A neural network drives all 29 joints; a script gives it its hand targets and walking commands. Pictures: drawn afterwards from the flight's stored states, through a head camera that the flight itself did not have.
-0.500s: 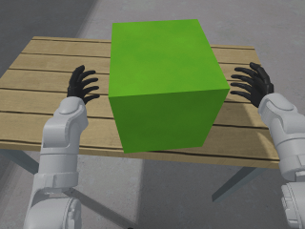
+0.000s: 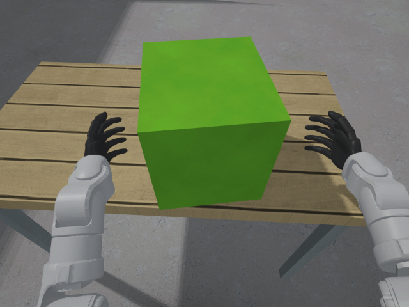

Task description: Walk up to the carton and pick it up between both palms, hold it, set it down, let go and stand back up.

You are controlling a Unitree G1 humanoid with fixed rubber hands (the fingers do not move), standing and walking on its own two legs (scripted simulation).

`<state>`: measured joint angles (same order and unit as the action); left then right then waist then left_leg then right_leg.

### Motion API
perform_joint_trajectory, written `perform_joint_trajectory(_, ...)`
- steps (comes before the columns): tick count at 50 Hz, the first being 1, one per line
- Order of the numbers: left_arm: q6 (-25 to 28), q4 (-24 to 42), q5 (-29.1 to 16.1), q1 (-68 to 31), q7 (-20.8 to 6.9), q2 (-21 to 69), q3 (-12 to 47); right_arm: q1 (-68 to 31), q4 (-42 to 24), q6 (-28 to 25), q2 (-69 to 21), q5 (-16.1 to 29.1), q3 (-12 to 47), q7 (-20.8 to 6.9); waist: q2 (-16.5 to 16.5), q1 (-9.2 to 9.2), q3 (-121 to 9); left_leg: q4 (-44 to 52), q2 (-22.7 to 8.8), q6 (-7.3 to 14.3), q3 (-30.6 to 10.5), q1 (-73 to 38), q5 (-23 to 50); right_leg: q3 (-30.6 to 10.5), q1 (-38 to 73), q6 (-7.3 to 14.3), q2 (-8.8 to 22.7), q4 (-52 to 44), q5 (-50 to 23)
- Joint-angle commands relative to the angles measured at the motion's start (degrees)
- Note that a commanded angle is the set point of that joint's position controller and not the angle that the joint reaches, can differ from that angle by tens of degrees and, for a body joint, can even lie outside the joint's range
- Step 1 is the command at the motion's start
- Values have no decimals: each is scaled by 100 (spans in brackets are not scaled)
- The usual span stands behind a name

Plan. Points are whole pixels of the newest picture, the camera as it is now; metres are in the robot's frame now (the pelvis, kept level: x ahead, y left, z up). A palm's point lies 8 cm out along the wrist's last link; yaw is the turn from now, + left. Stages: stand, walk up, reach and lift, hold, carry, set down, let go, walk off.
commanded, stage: set down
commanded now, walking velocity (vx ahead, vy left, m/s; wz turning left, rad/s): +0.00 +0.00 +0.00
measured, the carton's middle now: (204, 124) +0.49 +0.06 +0.07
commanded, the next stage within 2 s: let go in 1.74 s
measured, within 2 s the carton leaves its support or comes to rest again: neither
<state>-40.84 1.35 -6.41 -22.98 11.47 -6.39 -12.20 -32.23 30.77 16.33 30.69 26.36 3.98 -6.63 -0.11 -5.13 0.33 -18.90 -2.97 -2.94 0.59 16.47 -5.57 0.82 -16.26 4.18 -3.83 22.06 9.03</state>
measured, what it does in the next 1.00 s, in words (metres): stands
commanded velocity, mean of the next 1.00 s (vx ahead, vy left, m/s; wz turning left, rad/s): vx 0.00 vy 0.00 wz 0.00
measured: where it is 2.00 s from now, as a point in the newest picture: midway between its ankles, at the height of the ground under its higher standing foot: outside the picture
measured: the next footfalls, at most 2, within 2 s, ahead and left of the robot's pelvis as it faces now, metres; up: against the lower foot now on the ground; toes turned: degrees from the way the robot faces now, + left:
none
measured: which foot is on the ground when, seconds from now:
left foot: down 0.00-1.00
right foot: down 0.00-1.00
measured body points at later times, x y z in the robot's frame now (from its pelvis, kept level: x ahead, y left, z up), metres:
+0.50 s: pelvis +0.01 +0.00 +0.00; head +0.04 +0.00 +0.45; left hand +0.30 +0.23 +0.09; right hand +0.36 -0.22 +0.07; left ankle +0.04 +0.16 -0.74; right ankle +0.02 -0.07 -0.74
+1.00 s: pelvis +0.01 +0.01 +0.00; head +0.02 +0.01 +0.45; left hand +0.26 +0.21 +0.03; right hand +0.27 -0.24 +0.02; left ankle +0.04 +0.16 -0.74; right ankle +0.02 -0.07 -0.74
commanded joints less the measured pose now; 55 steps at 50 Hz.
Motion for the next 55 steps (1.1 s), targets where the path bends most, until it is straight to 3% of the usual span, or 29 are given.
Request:
perform_joint_trajectory(1,482,1731,-53,-1596,-32,-685,41,-2038,-1733,-504,1286,38,-676,-6,-505,122,-2980,-45,399,222,153,-573,734,-633,1742,-498,316,-207,-1466)
perform_joint_trajectory(2,529,1903,-263,-2534,27,-992,75,-2893,-2059,-502,1493,-44,-952,24,-454,144,-3076,-46,414,214,159,-295,272,-671,1513,-514,363,-206,-1059)
perform_joint_trajectory(4,596,2110,-295,-1827,130,-830,129,-2148,-2222,-502,1339,16,-878,2,-583,73,-2998,-60,365,250,118,-504,443,-676,1577,-494,336,-224,-976)
perform_joint_trajectory(5,603,2136,-296,-2064,167,-903,163,-2299,-2194,-492,1301,69,-895,3,-353,26,-2976,-97,382,227,119,-513,461,-648,1438,-455,332,-200,-963)
perform_joint_trajectory(6,582,2283,-305,-1797,199,-862,224,-2009,-2195,-489,1398,101,-949,-3,-256,63,-3080,-141,355,205,93,-685,613,-619,1432,-414,302,-173,-1101)
perform_joint_trajectory(8,574,2544,-374,-1043,152,-732,345,-1320,-2521,-566,1480,122,-951,56,-454,258,-3322,-265,345,196,50,-1039,1197,-583,1696,-446,242,-88,-1992)
perform_joint_trajectory(9,574,2549,-260,-887,99,-728,252,-1145,-2456,-572,1471,144,-914,97,-319,261,-3277,-235,368,168,40,-1124,1298,-574,1735,-436,240,-75,-2222)
perform_joint_trajectory(11,584,2477,-196,-921,53,-914,-1,-1332,-2720,-624,1502,162,-844,162,-468,66,-3069,-166,412,201,113,-893,1119,-610,1794,-508,287,-75,-2172)
perform_joint_trajectory(13,523,2305,-93,-701,103,-727,11,-1068,-2345,-544,1382,203,-825,164,-341,33,-2512,-5,360,189,54,-744,721,-669,1705,-488,328,-143,-1588)
perform_joint_trajectory(14,490,2188,-59,-533,103,-612,71,-961,-2333,-542,1357,185,-838,127,-378,36,-2462,33,338,182,78,-867,746,-596,1585,-430,260,-218,-1387)
perform_joint_trajectory(18,582,2429,75,452,5,-419,80,78,-2507,-659,1277,159,-740,138,-488,184,-2543,-75,374,203,73,-1315,1358,-541,1696,-410,198,-212,-2151)
perform_joint_trajectory(21,763,2504,121,334,-27,-327,179,66,-2369,-797,1296,129,-839,72,-299,267,-2166,2,366,157,63,-1422,1242,-481,1416,-345,180,-292,-1981)
perform_joint_trajectory(24,1060,2170,115,584,15,-305,226,239,-2676,-990,1158,7,-840,1,-484,106,-1997,21,379,218,83,-1156,862,-579,1319,-343,247,-384,-1486)
perform_joint_trajectory(28,1632,2292,241,1768,-54,24,535,1632,-2410,-1383,1190,-30,-848,-203,-555,387,-1928,-32,348,192,34,-1744,1548,-428,1315,-217,118,-392,-2192)
perform_joint_trajectory(29,1804,2358,207,1337,-78,-116,545,1218,-2569,-1526,1258,-81,-935,-201,-553,417,-1916,-28,383,189,54,-1615,1332,-437,1274,-249,168,-414,-2105)
perform_joint_trajectory(30,1967,2494,161,1059,-29,-291,474,940,-2869,-1647,1279,-62,-937,-202,-541,283,-1862,2,404,218,88,-1417,1079,-491,1264,-283,222,-390,-1969)
perform_joint_trajectory(31,2057,2205,140,829,21,-237,616,754,-2751,-1673,1238,-124,-931,-233,-509,297,-1701,24,395,216,95,-1152,700,-578,1162,-299,296,-421,-1608)
perform_joint_trajectory(32,2208,2231,152,1208,105,-150,566,1173,-2751,-1751,1073,-113,-938,-284,-555,203,-1626,74,364,257,99,-1044,487,-611,1171,-285,310,-437,-1185)
perform_joint_trajectory(33,2317,2261,180,1400,142,-114,688,1412,-2718,-1834,1093,-143,-992,-337,-553,244,-1650,79,342,252,86,-1059,432,-630,1187,-277,337,-464,-982)
perform_joint_trajectory(36,2647,2183,197,1533,207,-91,759,1716,-2891,-2061,1005,-131,-968,-428,-494,137,-1850,46,341,270,111,-1048,364,-758,1179,-262,419,-473,-720)
perform_joint_trajectory(37,2709,1835,276,1918,180,82,876,2160,-2473,-2085,959,-184,-913,-455,-518,272,-1708,8,330,251,79,-1142,457,-739,1107,-258,397,-490,-802)
perform_joint_trajectory(41,2910,1553,274,1437,306,54,890,1777,-2322,-2216,973,-259,-991,-507,-524,225,-1361,51,315,289,150,-753,-206,-870,743,-223,485,-583,79)
perform_joint_trajectory(43,2935,1381,360,1649,267,56,869,1904,-2265,-2253,922,-262,-906,-474,-723,194,-1213,90,319,341,186,-776,-111,-878,986,-283,478,-559,-218)
perform_joint_trajectory(45,3076,1584,392,2032,242,136,820,2281,-2356,-2401,901,-171,-856,-474,-723,122,-1511,60,343,332,185,-888,269,-827,1194,-278,413,-464,-669)
perform_joint_trajectory(47,3141,1295,581,2431,203,268,775,2654,-1984,-2457,847,-138,-672,-500,-619,114,-1379,61,341,307,200,-1113,635,-753,1176,-213,327,-468,-1040)
perform_joint_trajectory(51,3126,717,783,2700,142,392,801,2934,-1460,-2464,826,-309,-676,-569,-547,173,-846,121,335,261,221,-1150,337,-710,826,-107,303,-649,-381)
perform_joint_trajectory(53,3351,1140,567,2510,204,263,896,2793,-2054,-2610,783,-304,-762,-599,-728,126,-968,66,323,307,242,-1047,141,-725,700,-145,341,-630,-62)
perform_joint_trajectory(54,2700,-2989,747,3395,-648,230,789,4224,115,-1844,-611,-1479,310,-107,-1437,760,1153,-95,490,247,238,-419,-633,-2070,893,-501,1107,-1522,935)
perform_joint_trajectory(55,2924,-1591,828,2927,-1014,-388,124,3204,-1497,-1741,-487,-1461,-511,9,-1059,153,-135,309,292,374,-75,-1136,-51,-1734,645,-816,1212,-1536,1689)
